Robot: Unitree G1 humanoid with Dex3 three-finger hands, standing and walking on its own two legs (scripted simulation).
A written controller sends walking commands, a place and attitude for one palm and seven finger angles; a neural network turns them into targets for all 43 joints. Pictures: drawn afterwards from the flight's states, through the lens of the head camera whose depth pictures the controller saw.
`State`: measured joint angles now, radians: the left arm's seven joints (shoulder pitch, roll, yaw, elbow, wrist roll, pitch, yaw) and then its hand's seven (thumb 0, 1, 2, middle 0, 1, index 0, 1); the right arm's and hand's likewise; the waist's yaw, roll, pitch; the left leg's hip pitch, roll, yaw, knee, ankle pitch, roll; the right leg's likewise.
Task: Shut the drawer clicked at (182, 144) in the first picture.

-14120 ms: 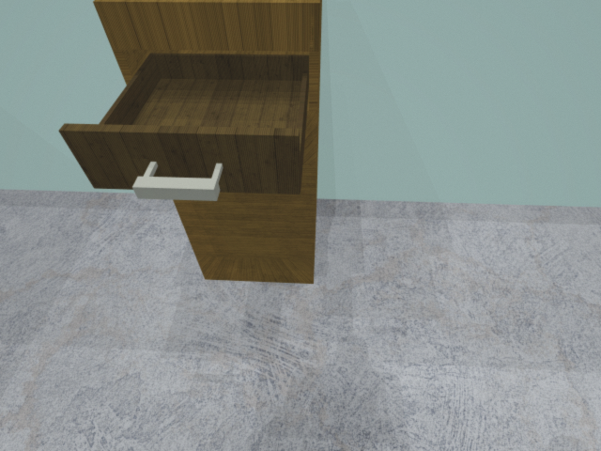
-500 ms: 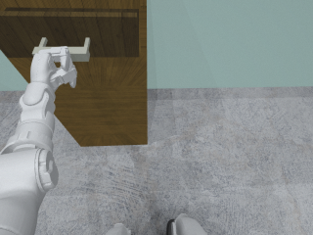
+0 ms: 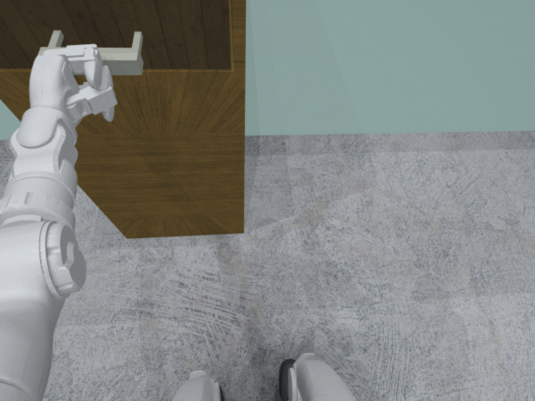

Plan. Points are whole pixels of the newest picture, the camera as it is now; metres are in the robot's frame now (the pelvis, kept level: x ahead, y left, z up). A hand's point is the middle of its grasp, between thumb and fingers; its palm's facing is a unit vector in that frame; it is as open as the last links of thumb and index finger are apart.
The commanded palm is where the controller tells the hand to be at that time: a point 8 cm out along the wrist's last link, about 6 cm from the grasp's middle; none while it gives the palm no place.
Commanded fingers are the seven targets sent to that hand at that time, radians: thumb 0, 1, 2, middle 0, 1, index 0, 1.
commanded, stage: push the drawer shut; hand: left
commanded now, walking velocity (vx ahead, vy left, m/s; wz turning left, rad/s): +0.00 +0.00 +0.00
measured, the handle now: (95, 49) +0.61 +0.19 +0.11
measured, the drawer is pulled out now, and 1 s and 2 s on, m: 0.00 0.00 0.00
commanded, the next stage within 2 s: pull the fist back off the drawer in 0.02 s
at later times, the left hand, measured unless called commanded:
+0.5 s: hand (107, 91) +0.53 +0.17 +0.11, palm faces -0.03 -1.00 -0.03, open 2.9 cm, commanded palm +0.52 +0.21 +0.11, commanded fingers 0.00 0.90 0.90 -1.40 -1.60 -1.40 -1.60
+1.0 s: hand (114, 93) +0.52 +0.16 +0.11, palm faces -0.02 -1.00 -0.02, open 3.2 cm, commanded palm +0.47 +0.21 +0.12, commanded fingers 0.00 0.90 0.90 -1.40 -1.60 -1.40 -1.60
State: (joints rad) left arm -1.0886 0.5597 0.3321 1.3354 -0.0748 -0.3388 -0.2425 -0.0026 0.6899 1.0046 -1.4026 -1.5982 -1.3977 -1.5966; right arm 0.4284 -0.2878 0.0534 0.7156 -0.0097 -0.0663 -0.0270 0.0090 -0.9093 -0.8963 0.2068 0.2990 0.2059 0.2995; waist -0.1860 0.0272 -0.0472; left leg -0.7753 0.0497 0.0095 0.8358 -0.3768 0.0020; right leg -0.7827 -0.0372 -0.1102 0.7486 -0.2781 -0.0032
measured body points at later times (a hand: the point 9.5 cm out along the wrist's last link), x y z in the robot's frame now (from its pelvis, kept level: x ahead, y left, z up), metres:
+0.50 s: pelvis +0.00 +0.00 +0.00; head +0.12 +0.01 +0.43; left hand +0.53 +0.22 +0.11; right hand -0.03 -0.26 -0.11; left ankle +0.01 +0.12 -0.70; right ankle +0.04 -0.12 -0.70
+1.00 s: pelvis +0.04 +0.00 +0.01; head +0.13 +0.00 +0.45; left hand +0.52 +0.21 +0.12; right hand +0.05 -0.26 -0.11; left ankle +0.01 +0.12 -0.70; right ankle +0.04 -0.12 -0.70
